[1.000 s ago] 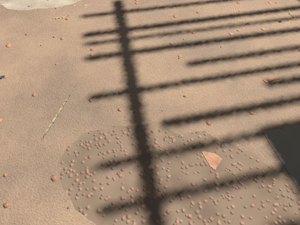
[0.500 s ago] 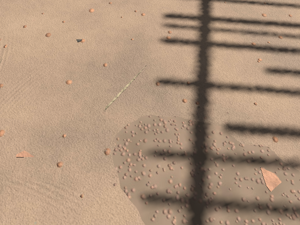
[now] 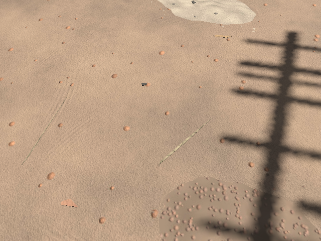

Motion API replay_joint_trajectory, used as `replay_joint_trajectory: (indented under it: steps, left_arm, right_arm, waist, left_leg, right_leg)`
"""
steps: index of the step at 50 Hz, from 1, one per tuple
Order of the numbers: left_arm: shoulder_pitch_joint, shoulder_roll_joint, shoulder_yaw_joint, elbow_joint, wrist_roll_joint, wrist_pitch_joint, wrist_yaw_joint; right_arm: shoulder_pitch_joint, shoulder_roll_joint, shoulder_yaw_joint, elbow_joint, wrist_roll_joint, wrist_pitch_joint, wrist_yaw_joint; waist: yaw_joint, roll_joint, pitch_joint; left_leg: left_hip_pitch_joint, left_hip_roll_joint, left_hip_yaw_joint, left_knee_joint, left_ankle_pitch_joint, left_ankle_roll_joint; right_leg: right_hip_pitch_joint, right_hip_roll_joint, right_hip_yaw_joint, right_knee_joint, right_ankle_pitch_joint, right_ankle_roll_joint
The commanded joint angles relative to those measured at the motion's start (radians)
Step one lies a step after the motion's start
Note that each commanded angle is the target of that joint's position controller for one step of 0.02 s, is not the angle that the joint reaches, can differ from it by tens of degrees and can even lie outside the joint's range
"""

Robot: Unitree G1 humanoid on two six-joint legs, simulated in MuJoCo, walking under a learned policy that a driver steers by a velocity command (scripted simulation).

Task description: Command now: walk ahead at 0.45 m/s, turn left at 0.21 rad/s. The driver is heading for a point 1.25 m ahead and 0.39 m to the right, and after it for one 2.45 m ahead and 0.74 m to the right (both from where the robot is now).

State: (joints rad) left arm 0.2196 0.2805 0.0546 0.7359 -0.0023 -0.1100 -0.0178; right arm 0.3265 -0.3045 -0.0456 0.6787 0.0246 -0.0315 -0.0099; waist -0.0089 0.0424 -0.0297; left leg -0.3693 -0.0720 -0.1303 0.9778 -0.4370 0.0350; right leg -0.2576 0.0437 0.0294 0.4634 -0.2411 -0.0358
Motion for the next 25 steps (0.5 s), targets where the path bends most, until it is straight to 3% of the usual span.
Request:
replay_joint_trajectory:
  steps: [1, 5, 8, 10, 13, 15, 16, 17, 18, 19, 20, 21, 22, 23, 25]
  left_arm:
    - [0.098, 0.12, 0.028, -0.02, 0.003, 0.003, 0.008]
    - [0.116, 0.135, 0.024, -0.006, -0.012, 0.014, 0.014]
    - [0.154, 0.163, 0.031, 0.015, -0.018, 0.029, 0.025]
    - [0.197, 0.177, 0.035, 0.03, -0.023, 0.037, 0.027]
    - [0.208, 0.185, 0.039, 0.037, -0.033, 0.045, 0.032]
    - [0.195, 0.185, 0.04, 0.035, -0.029, 0.05, 0.034]
    - [0.191, 0.163, 0.033, 0.026, -0.019, 0.049, 0.031]
    - [0.191, 0.085, 0.006, -0.013, 0.014, 0.048, 0.031]
    - [0.339, 0.007, -0.015, -0.029, -0.026, 0.039, 0.033]
    - [0.292, 0.114, 0.011, -0.007, -0.049, 0.042, 0.036]
    - [0.195, 0.151, 0.026, -0.027, -0.051, 0.048, 0.037]
    - [0.16, 0.14, 0.026, -0.028, -0.038, 0.055, 0.041]
    - [0.147, 0.132, 0.031, -0.032, -0.022, 0.063, 0.041]
    - [0.165, 0.114, 0.033, -0.031, -0.022, 0.077, 0.039]
    - [0.161, 0.077, 0.028, -0.041, -0.022, 0.1, 0.036]
  right_arm:
    - [-0.106, -0.109, -0.03, -0.103, -0.014, -0.04, 0.009]
    - [-0.2, -0.042, -0.007, -0.134, -0.028, -0.06, 0.021]
    - [-0.294, -0.005, 0.01, -0.152, -0.024, -0.076, 0.036]
    - [-0.333, -0.021, 0.005, -0.155, -0.014, -0.082, 0.046]
    - [-0.331, -0.067, -0.015, -0.157, -0.005, -0.087, 0.048]
    - [-0.221, -0.112, -0.041, -0.127, -0.006, -0.087, 0.036]
    - [-0.103, -0.149, -0.06, -0.106, -0.014, -0.085, 0.024]
    - [0.076, -0.222, -0.078, -0.089, -0.03, -0.076, 0.009]
    - [0.095, -0.255, -0.08, -0.066, -0.038, -0.061, 0.022]
    - [0.062, -0.149, -0.057, -0.069, -0.03, -0.06, 0.025]
    - [-0.003, -0.108, -0.043, -0.069, -0.026, -0.06, 0.022]
    - [-0.064, -0.089, -0.036, -0.066, -0.033, -0.061, 0.025]
    - [-0.109, -0.067, -0.033, -0.059, -0.042, -0.062, 0.028]
    - [-0.14, -0.06, -0.033, -0.054, -0.048, -0.067, 0.028]
    - [-0.182, -0.058, -0.037, -0.036, -0.041, -0.077, 0.025]
  waist:
    - [0.055, -0.146, 0.093]
    - [0.06, -0.155, 0.1]
    - [0.084, -0.145, 0.094]
    - [0.093, -0.151, 0.084]
    - [0.057, -0.165, 0.076]
    - [-0.019, -0.159, 0.015]
    - [-0.084, -0.145, -0.071]
    - [-0.147, -0.001, -0.251]
    - [-0.065, 0.32, -0.372]
    - [-0.084, 0.188, -0.248]
    - [-0.078, 0.115, -0.102]
    - [-0.046, 0.044, -0.037]
    - [-0.015, 0.041, -0.004]
    - [0.017, 0.068, 0.002]
    - [0.04, 0.078, 0.018]
  left_leg:
    - [-0.474, 0.118, 0.001, 0.114, 0.106, -0.011]
    - [-0.376, 0.132, 0.092, -0.085, 0.218, -0.056]
    - [-0.234, 0.093, 0.116, -0.314, 0.346, -0.081]
    - [-0.143, 0.066, 0.119, -0.386, 0.42, -0.085]
    - [-0.048, 0.067, 0.08, -0.466, 0.422, -0.052]
    - [0.145, 0.056, 0.098, -0.518, 0.388, -0.008]
    - [0.342, 0.103, 0.074, -0.513, 0.386, 0.025]
    - [0.628, 0.313, -0.131, -0.477, 0.338, 0.084]
    - [0.803, 0.51, -0.563, -0.608, 0.077, 0.212]
    - [0.696, 0.471, -0.57, -0.677, -0.06, 0.185]
    - [0.563, 0.444, -0.394, -0.681, 0.096, 0.162]
    - [0.443, 0.402, -0.261, -0.683, 0.364, 0.158]
    - [0.359, 0.37, -0.156, -0.683, 0.591, 0.157]
    - [0.296, 0.344, -0.066, -0.688, 0.737, 0.152]
    - [0.227, 0.33, 0.037, -0.717, 0.853, 0.165]
  right_leg:
    - [0.306, -0.303, 0.41, -0.268, -0.169, -0.173]
    - [0.196, -0.228, 0.271, -0.311, 0.126, -0.184]
    - [0.132, -0.192, 0.192, -0.291, 0.25, -0.164]
    - [0.112, -0.209, 0.203, -0.277, 0.264, -0.156]
    - [0.148, -0.25, 0.257, -0.235, 0.265, -0.123]
    - [0.138, -0.221, 0.23, -0.106, 0.421, -0.086]
    - [0.066, -0.169, 0.195, 0.065, 0.431, -0.053]
    - [-0.107, -0.09, 0.14, 0.383, 0.147, -0.017]
    - [-0.387, 0.005, 0.092, 0.676, -0.359, 0.024]
    - [-0.474, -0.055, 0.136, 0.787, -0.312, 0.028]
    - [-0.501, -0.083, 0.111, 0.798, -0.223, 0.032]
    - [-0.45, -0.111, 0.091, 0.778, -0.17, 0.044]
    - [-0.409, -0.128, 0.087, 0.746, -0.15, 0.054]
    - [-0.348, -0.143, 0.081, 0.723, -0.14, 0.062]
    - [-0.319, -0.137, 0.045, 0.672, -0.112, 0.08]
